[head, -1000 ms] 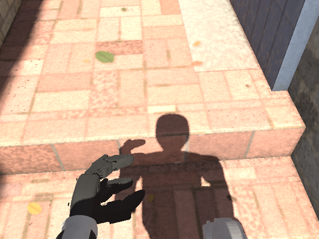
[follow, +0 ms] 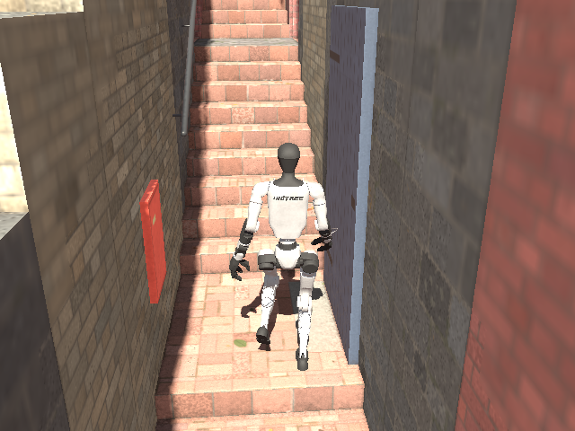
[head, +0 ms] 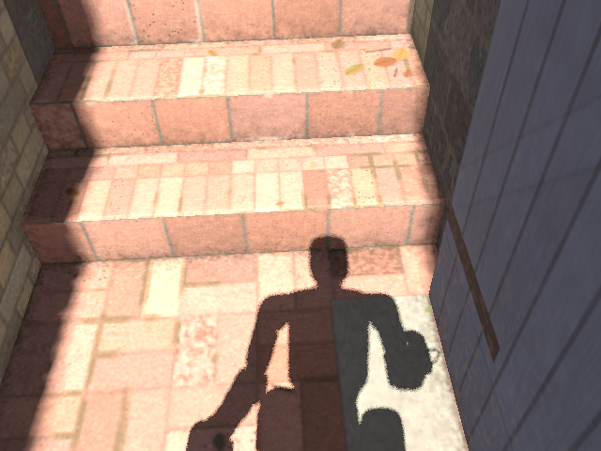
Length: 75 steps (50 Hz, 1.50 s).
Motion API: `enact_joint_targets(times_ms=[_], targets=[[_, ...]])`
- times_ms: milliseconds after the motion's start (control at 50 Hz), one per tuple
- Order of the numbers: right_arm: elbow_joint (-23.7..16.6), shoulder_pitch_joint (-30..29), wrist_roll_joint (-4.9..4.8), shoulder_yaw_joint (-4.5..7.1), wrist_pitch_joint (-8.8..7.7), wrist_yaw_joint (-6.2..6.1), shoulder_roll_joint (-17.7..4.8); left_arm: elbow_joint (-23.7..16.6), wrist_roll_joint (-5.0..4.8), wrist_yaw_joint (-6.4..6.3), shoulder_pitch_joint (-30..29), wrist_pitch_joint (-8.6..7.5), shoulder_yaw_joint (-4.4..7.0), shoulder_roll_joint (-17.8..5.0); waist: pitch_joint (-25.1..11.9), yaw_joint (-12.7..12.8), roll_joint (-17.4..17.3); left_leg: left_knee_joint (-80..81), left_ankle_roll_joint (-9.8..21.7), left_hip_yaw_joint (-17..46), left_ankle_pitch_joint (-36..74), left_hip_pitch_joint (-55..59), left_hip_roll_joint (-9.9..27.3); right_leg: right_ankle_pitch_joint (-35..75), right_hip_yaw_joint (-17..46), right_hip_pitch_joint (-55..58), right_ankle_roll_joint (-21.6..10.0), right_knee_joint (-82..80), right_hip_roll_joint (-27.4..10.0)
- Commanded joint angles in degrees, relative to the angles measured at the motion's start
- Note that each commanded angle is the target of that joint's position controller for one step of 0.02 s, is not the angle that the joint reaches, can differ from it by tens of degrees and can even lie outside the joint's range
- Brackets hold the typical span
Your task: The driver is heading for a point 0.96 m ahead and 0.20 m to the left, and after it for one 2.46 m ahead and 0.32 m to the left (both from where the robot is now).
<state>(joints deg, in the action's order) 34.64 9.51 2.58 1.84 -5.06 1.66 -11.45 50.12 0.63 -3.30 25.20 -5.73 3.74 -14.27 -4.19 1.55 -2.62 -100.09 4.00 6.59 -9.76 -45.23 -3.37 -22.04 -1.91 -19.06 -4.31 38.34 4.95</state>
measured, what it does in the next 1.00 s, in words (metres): walks ahead, turning left: left foot, then right foot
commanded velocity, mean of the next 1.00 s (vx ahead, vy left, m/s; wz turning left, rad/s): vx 1.00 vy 0.00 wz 0.28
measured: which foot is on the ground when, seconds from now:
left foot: up 0.00-0.24, down 0.26-0.68, up 0.70-1.00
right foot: down 0.00-0.28, up 0.30-0.64, down 0.66-1.00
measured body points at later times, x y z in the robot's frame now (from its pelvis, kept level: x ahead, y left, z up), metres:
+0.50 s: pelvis +0.50 +0.09 +0.02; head +0.53 +0.08 +0.47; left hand +0.67 +0.35 -0.05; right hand +0.54 -0.19 -0.12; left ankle +0.43 +0.13 -0.72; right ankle +0.61 -0.06 -0.63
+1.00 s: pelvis +0.96 +0.20 +0.02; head +0.97 +0.19 +0.47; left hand +0.79 +0.43 -0.11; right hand +1.29 +0.09 +0.00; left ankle +0.97 +0.36 -0.50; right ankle +0.88 +0.02 -0.72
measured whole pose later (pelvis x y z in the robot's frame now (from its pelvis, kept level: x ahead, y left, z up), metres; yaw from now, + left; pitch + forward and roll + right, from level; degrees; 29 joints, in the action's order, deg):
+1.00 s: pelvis +0.96 +0.20 +0.02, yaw +16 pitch +4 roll -1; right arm 28.0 -0.4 3.9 0.8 -1.3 0.8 -13.0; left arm 56.5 2.0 -1.8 33.6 -6.4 3.3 -14.1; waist -5.3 5.0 -2.4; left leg -100.8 1.8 3.6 -22.3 -60.9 5.2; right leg -22.7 5.8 -3.4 -1.6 21.7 0.8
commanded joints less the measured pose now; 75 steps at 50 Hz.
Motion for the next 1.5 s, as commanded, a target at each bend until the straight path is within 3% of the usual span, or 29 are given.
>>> enact_joint_targets(times_ms=[20,140,200,260,280,300,320,380,520,620,660,680,700,780,860,940,1000,1060,1080,1100,1120,1140,1160,1180,1240,1300,1420,1460,1500], targets=[[-5.2,-4.0,-0.34,-0.24,2.09,0.52,-3.8,-2.2,-2.12,-0.54,1.6,-3.69,-0.2,-2.9,9.8,-1.4,-0.3,23.2,-0.9,0.1,-0.9,-13.5,7.0,10.7,17.1,8.1,-5.9,-25.6,-12.0],[-5.3,-16.7,-1.91,-0.98,2.53,3.62,-0.8,-2.8,-3.05,0.06,3.7,-3.83,1.17,-8.0,7.4,2.2,4.9,62.0,1.2,-10.8,20.1,14.9,5.1,22.1,6.9,8.5,-1.8,-40.6,-12.4],[-4.2,-19.0,0.4,0.14,2.59,2.59,-2.6,-1.7,-1.74,0.61,8.1,-3.0,1.63,-10.4,7.4,4.1,10.1,66.7,4.1,-17.8,9.6,14.5,-1.0,62.8,0.7,24.4,0.1,-29.9,-16.2],[0.7,2.3,1.44,3.01,2.19,1.59,-7.5,-2.1,-1.44,-0.79,7.7,-1.37,2.37,-12.7,-4.1,-8.4,14.8,69.4,9.5,-15.4,-0.1,44.9,-5.0,84.7,-4.0,14.6,1.0,9.5,-18.0],[2.4,11.8,2.28,4.89,1.4,0.49,-11.3,-6.5,-0.72,-0.87,3.2,-1.51,2.01,-9.8,-11.1,-12.6,11.2,66.2,12.0,-0.4,-7.5,62.8,5.9,48.4,-2.0,-3.2,-1.3,31.6,-16.0],[1.8,11.1,1.94,6.4,1.51,-0.25,-17.7,-12.2,-2.72,0.37,2.5,-2.31,0.06,-4.4,-17.9,-7.8,-11.5,73.8,23.7,36.2,-7.9,80.5,23.5,-2.9,0.6,-31.1,2.2,59.0,-4.4],[2.7,15.1,0.64,6.76,2.3,-1.08,-15.8,-13.0,-0.98,0.65,-4.9,-3.42,0.26,-5.7,-18.6,-10.7,0.9,78.4,21.5,36.8,-0.5,75.3,20.0,4.4,9.2,-33.3,0.6,60.0,-7.1],[4.8,9.7,-0.85,5.14,0.6,-1.14,-11.4,-14.6,0.29,-0.1,-8.6,-2.99,-1.04,-5.1,-3.3,-3.9,8.4,82.3,16.8,23.1,8.8,50.2,14.7,5.2,9.0,-27.5,2.8,45.8,-11.6],[5.7,9.2,-2.62,4.06,-0.03,0.05,-11.5,-19.0,1.78,3.84,-26.1,-0.19,-2.92,-2.3,8.9,-2.6,1.6,92.5,11.2,8.6,15.9,17.5,2.2,16.6,0.6,-7.3,6.4,7.8,-10.4],[7.8,17.7,-2.61,4.53,0.85,-1.48,-13.9,-13.9,0.69,2.47,-22.4,-1.39,-1.56,-4.9,2.3,-3.7,-2.0,81.3,7.2,11.4,33.9,35.7,4.6,23.1,1.0,5.0,6.3,-7.4,-4.4],[7.1,14.9,-1.77,4.71,0.85,-1.01,-16.2,-9.6,0.83,1.48,-7.6,-2.39,0.66,-9.1,-7.2,5.5,-0.5,57.0,4.9,8.5,33.0,34.2,2.8,18.5,2.2,22.6,4.3,-7.6,-6.1],[5.6,13.8,-0.77,3.47,0.48,-0.69,-11.5,-8.1,1.75,0.87,2.1,-2.64,1.81,-14.5,-11.5,9.0,3.9,37.7,3.6,5.3,19.7,24.2,-0.7,6.4,14.0,32.2,1.9,-5.4,-16.4],[3.3,21.5,-3.53,2.14,0.92,-0.63,-5.6,-6.3,2.26,1.23,2.8,-2.75,2.85,-17.9,-21.8,2.0,25.9,17.8,2.4,1.2,-15.0,10.0,-5.4,-5.2,48.4,42.0,-5.9,-15.0,-32.9],[1.3,3.7,1.56,2.2,1.38,0.48,-9.7,-4.6,1.42,2.11,-8.3,-1.68,0.58,-8.2,-0.4,1.2,6.5,16.0,2.8,2.7,-4.8,-0.3,2.3,-4.7,33.0,16.5,-8.9,-20.1,-20.6],[-1.9,2.2,2.56,1.27,4.52,0.05,-6.1,-1.7,-0.55,1.95,-7.5,-2.4,0.33,-6.0,4.8,-5.7,8.1,16.4,-0.8,0.0,-7.9,-5.1,6.4,6.6,27.4,7.0,-10.8,-23.1,-17.8],[-9.3,-8.1,1.7,-1.3,3.38,-0.1,-0.5,-0.9,1.63,1.12,-5.5,-2.06,0.45,-6.1,7.4,-4.9,11.6,5.2,-3.0,-3.9,-12.4,-14.9,8.5,15.8,23.4,5.0,-11.4,-27.4,-16.6],[-16.9,-23.9,1.37,-2.37,2.14,-1.81,-1.7,2.1,1.11,1.44,4.7,-1.88,0.59,-8.0,13.7,2.3,9.2,-11.4,-3.0,-4.0,-30.1,-44.9,9.4,13.0,27.6,20.1,-12.9,-29.6,-19.3],[-29.3,-46.6,1.34,-6.06,-1.52,-2.16,3.5,10.0,2.71,-2.17,27.7,-0.22,1.12,-5.4,12.6,14.9,11.7,5.5,1.2,-1.7,-51.9,-54.7,10.0,51.0,25.5,42.7,-7.7,-26.5,-18.9],[-27.4,-33.4,-2.26,-7.44,-1.68,-0.77,6.2,4.5,0.82,-1.63,10.8,0.45,0.36,-2.7,5.7,2.9,3.6,39.0,2.5,-6.1,-30.5,-7.7,7.3,62.3,18.9,14.2,-4.9,-31.2,-13.3],[-21.0,-12.1,-4.26,-3.13,-0.28,-1.59,1.8,-0.6,-1.91,0.4,6.3,-0.54,1.49,-9.0,-10.0,-5.4,6.4,35.4,0.4,-11.8,-15.0,34.3,0.4,78.1,21.5,-3.0,-6.2,-26.2,-13.5],[-14.0,18.6,-3.18,2.29,2.62,-4.44,-5.5,-2.4,-4.96,3.65,-1.6,-3.48,5.65,-21.1,-24.4,-23.9,15.5,30.4,2.2,-2.6,-13.9,63.3,2.2,102.2,20.9,-11.1,-3.0,-7.9,-16.0],[-7.5,30.2,0.31,6.96,3.36,-5.01,-21.5,-9.4,-7.66,5.71,-12.9,-5.59,5.54,-18.7,-35.2,-27.7,-13.4,48.7,1.1,24.0,-25.6,65.4,16.2,64.4,20.4,-13.9,1.1,19.8,-5.2],[-4.7,27.3,-0.18,7.33,4.19,-4.45,-25.1,-10.5,-4.47,6.77,-9.9,-6.93,4.75,-10.7,-35.7,-20.3,-30.1,70.3,-2.2,44.3,-14.9,61.1,26.3,11.4,25.2,-16.9,0.0,43.6,4.9],[-4.3,17.9,-0.79,6.39,3.76,-4.24,-20.1,-8.8,-3.02,6.2,-2.8,-6.63,3.72,-4.2,-28.8,-12.3,-27.8,76.6,-5.0,50.0,-3.8,55.1,30.5,12.6,25.4,-22.9,1.1,62.8,4.0],[0.8,0.8,-2.11,1.84,0.74,-3.42,-4.3,-10.8,3.2,5.81,-10.4,-1.48,2.42,3.5,-3.4,-1.1,-4.8,65.4,4.8,19.2,-1.0,31.0,23.4,21.5,8.6,-35.4,0.0,77.8,-3.1],[12.9,13.3,-0.35,-0.1,-1.1,-2.53,3.6,-14.4,1.49,5.7,-17.5,2.54,-1.13,11.0,4.3,-1.1,-4.7,71.3,-0.2,2.8,0.9,36.8,21.5,10.3,10.7,-54.0,-4.1,88.4,-1.1],[20.4,12.0,-1.33,-0.77,-1.87,-2.41,0.2,-27.3,-0.93,0.93,-38.1,7.22,-3.58,9.0,16.7,5.9,3.8,94.9,-7.6,-22.8,25.9,29.7,14.7,-5.8,-1.7,-55.4,-7.6,71.2,2.0],[13.8,6.8,-6.46,1.01,-2.14,-5.26,-11.3,-21.3,-0.15,3.02,-19.6,9.27,-1.94,-0.5,-0.2,13.9,2.1,91.9,-3.4,-28.9,77.8,16.2,12.6,6.2,-14.5,-4.9,-4.9,51.7,6.7],[8.2,1.6,-6.06,4.96,-4.47,-5.35,-25.8,-17.5,-0.21,2.25,2.7,10.42,1.36,-7.8,-16.8,24.1,-5.1,67.0,0.2,-22.9,111.5,26.8,18.5,5.0,-10.8,16.1,-5.1,47.3,6.9]])
Velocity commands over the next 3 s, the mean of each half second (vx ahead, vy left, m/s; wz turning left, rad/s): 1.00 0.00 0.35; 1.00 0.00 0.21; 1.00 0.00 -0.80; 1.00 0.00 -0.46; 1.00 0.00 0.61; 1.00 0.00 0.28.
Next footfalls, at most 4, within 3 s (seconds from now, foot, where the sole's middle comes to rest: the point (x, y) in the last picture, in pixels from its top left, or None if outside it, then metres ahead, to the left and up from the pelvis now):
0.26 left None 0.47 0.14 -0.75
0.66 right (314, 305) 0.92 0.04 -0.75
1.10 left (156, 189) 1.19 0.48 -0.59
1.54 right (208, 65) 1.56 0.36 -0.43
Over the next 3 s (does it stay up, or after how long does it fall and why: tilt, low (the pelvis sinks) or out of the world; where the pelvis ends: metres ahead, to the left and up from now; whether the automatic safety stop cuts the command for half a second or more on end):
stays up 2.71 0.39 0.92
